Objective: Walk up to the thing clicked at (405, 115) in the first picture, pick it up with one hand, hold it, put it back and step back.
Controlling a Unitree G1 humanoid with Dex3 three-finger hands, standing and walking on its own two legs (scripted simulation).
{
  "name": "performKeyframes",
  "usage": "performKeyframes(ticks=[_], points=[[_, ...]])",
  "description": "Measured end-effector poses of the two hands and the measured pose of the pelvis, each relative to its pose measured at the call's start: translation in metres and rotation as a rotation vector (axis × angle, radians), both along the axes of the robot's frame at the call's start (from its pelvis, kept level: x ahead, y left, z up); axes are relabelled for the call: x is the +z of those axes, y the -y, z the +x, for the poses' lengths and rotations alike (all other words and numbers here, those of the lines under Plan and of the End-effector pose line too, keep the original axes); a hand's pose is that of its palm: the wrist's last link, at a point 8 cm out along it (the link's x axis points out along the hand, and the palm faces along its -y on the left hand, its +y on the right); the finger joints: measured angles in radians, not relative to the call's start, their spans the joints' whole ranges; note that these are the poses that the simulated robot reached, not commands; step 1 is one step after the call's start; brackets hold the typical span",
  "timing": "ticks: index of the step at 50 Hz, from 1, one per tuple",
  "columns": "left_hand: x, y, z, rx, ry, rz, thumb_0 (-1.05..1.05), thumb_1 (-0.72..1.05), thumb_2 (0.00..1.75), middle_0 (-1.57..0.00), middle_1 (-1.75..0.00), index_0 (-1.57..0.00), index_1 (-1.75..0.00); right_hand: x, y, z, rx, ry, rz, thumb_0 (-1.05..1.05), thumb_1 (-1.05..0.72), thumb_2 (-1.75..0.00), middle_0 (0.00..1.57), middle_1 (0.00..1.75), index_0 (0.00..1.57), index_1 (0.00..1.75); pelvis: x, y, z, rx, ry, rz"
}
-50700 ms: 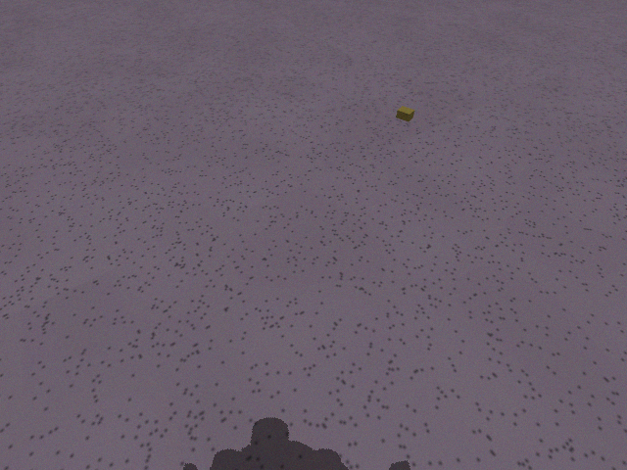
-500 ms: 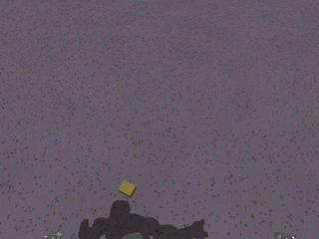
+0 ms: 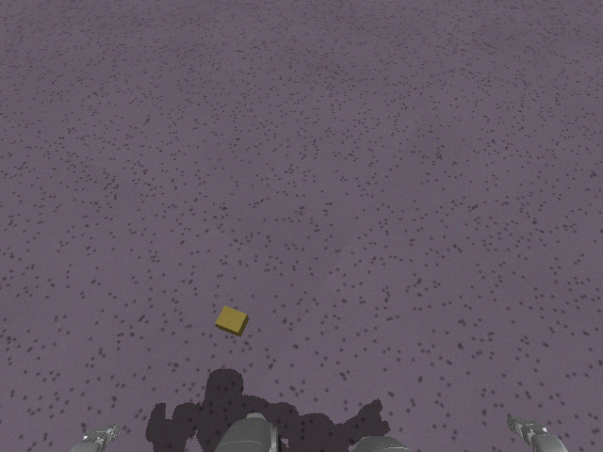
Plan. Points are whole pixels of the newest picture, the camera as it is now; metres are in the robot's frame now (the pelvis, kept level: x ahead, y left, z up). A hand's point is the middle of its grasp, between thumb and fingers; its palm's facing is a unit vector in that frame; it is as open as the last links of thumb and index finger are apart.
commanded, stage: step back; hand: left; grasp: from above
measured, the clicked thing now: (232, 321) +0.53 +0.25 -0.72
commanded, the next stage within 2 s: none
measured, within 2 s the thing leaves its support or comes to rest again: neither
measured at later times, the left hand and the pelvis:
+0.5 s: hand out of the picture -0.03 +0.28 -0.14, palm faces +0.08 -0.92 -0.37, open 7.4 cm; pelvis -0.13 +0.00 +0.01, yaw +4 degrees
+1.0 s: hand out of the picture -0.20 +0.25 -0.13, palm faces +0.07 -0.90 -0.43, open 7.4 cm; pelvis -0.30 -0.03 +0.00, yaw +6 degrees
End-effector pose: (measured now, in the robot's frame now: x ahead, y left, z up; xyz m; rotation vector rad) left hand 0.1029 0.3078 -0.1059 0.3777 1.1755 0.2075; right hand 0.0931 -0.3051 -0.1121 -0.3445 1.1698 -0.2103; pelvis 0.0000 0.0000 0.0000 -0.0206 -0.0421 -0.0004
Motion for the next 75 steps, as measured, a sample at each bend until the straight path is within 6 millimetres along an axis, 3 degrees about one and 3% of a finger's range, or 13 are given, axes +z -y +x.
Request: performKeyframes(ticks=[5,10,17,25,30,34,41,47,51,58,64,68,75], points=[[0.017,0.010,-0.037,0.027,0.007,-0.001,0.01,0.91,0.90,-0.20,-0.30,-0.20,-0.30,0.003,0.008,-0.019,-0.009,-0.012,0.010,0.01,-0.91,-0.90,0.21,0.30,0.21,0.30,0.010,0.005,-0.021,0.008,0.000,0.036],[0.027,0.007,-0.054,0.041,0.057,0.014,0.01,0.90,0.90,-0.20,-0.30,-0.20,-0.30,0.008,0.010,-0.044,0.030,-0.039,-0.010,0.01,-0.91,-0.90,0.21,0.30,0.21,0.30,0.015,0.002,-0.044,0.036,-0.014,0.040],[0.012,-0.016,-0.082,0.054,0.136,0.002,0.01,0.90,0.90,-0.20,-0.30,-0.20,-0.30,0.009,-0.003,-0.078,0.093,-0.046,-0.050,0.01,-0.91,-0.90,0.21,0.30,0.21,0.30,0.001,-0.008,-0.088,0.086,0.003,0.041],[0.009,-0.017,-0.147,0.096,0.072,-0.019,0.01,0.91,0.90,-0.20,-0.30,-0.20,-0.30,0.032,-0.012,-0.113,0.107,0.008,-0.043,0.01,-0.91,-0.90,0.21,0.30,0.21,0.30,0.014,-0.003,-0.133,0.062,0.000,0.002],[0.005,-0.007,-0.197,0.081,0.001,-0.010,0.01,0.91,0.90,-0.20,-0.30,-0.20,-0.30,0.034,-0.002,-0.125,0.108,0.084,-0.041,0.01,-0.90,-0.90,0.21,0.30,0.21,0.30,0.012,0.007,-0.165,0.024,-0.006,0.000],[0.001,0.007,-0.235,0.067,-0.030,0.011,0.01,0.91,0.90,-0.20,-0.30,-0.20,-0.30,0.022,0.018,-0.144,0.101,0.122,-0.027,0.01,-0.90,-0.90,0.21,0.30,0.21,0.30,0.000,0.023,-0.194,-0.001,-0.008,0.010],[0.018,0.031,-0.299,0.087,-0.052,0.017,0.01,0.91,0.90,-0.20,-0.30,-0.20,-0.30,0.012,0.037,-0.203,0.050,0.063,-0.006,0.01,-0.91,-0.90,0.21,0.30,0.21,0.30,0.009,0.033,-0.237,0.018,-0.002,0.039],[0.024,0.024,-0.313,0.079,0.033,0.046,0.01,0.90,0.90,-0.20,-0.30,-0.20,-0.30,0.006,0.037,-0.264,0.073,-0.037,-0.020,0.01,-0.91,-0.90,0.21,0.30,0.20,0.30,0.009,0.032,-0.275,0.067,-0.012,0.036],[0.014,0.011,-0.322,0.079,0.103,0.039,0.01,0.90,0.90,-0.20,-0.30,-0.20,-0.30,0.001,0.028,-0.296,0.101,-0.068,-0.035,0.01,-0.91,-0.90,0.21,0.30,0.21,0.30,-0.001,0.026,-0.306,0.107,-0.007,0.030],[0.010,0.012,-0.364,0.097,0.091,0.001,0.01,0.91,0.90,-0.20,-0.30,-0.20,-0.30,0.020,0.016,-0.343,0.105,-0.029,-0.025,0.01,-0.91,-0.90,0.21,0.30,0.21,0.30,0.009,0.027,-0.356,0.082,0.010,0.011],[0.008,0.025,-0.420,0.067,0.038,-0.006,0.01,0.91,0.90,-0.20,-0.30,-0.20,-0.30,0.029,0.026,-0.364,0.105,0.062,-0.029,0.01,-0.90,-0.90,0.21,0.30,0.21,0.30,0.011,0.037,-0.400,0.034,0.001,0.002],[0.004,0.039,-0.463,0.047,-0.004,0.012,0.01,0.91,0.90,-0.20,-0.30,-0.20,-0.30,0.020,0.044,-0.385,0.100,0.111,-0.015,0.01,-0.90,-0.90,0.21,0.30,0.21,0.30,0.002,0.051,-0.435,0.001,-0.004,0.013],[0.020,0.058,-0.548,0.083,-0.057,0.033,0.01,0.91,0.90,-0.20,-0.30,-0.20,-0.30,0.010,0.066,-0.452,0.049,0.053,0.006,0.01,-0.91,-0.90,0.21,0.30,0.21,0.30,0.009,0.064,-0.483,0.011,0.004,0.042]])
